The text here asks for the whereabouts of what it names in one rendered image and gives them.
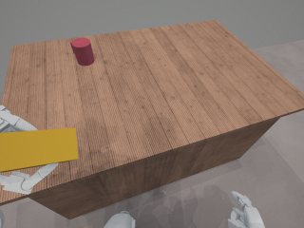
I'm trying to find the left robot thigh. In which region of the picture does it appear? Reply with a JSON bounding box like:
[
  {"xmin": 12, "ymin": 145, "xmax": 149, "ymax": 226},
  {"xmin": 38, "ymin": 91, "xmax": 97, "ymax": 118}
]
[{"xmin": 104, "ymin": 213, "xmax": 136, "ymax": 228}]

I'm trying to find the sponge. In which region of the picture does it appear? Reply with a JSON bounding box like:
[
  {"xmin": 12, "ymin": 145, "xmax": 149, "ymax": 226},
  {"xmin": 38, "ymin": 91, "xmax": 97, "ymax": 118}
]
[{"xmin": 0, "ymin": 127, "xmax": 79, "ymax": 173}]

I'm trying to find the table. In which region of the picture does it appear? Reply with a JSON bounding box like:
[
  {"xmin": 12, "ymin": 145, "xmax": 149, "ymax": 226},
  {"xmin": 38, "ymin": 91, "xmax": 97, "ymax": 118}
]
[{"xmin": 0, "ymin": 19, "xmax": 304, "ymax": 219}]

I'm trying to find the robot left hand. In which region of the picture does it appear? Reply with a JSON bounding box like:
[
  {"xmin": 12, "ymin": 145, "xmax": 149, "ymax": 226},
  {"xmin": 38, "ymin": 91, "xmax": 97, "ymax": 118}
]
[{"xmin": 0, "ymin": 105, "xmax": 59, "ymax": 195}]

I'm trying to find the robot right hand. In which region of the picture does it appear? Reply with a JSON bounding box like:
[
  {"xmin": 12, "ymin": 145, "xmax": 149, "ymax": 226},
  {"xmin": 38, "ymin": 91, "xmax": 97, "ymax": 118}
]
[{"xmin": 228, "ymin": 191, "xmax": 265, "ymax": 228}]

